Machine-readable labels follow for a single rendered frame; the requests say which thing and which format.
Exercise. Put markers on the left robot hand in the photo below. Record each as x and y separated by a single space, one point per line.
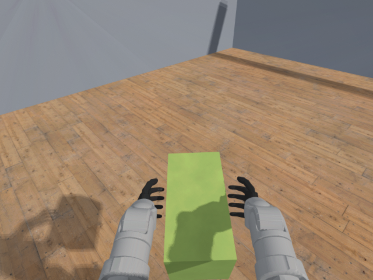
147 190

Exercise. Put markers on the carton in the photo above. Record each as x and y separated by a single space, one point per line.
198 241

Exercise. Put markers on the right robot hand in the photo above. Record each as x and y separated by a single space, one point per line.
249 192

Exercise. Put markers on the robot right forearm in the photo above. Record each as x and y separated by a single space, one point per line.
274 252

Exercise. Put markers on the robot left forearm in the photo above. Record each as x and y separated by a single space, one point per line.
132 244

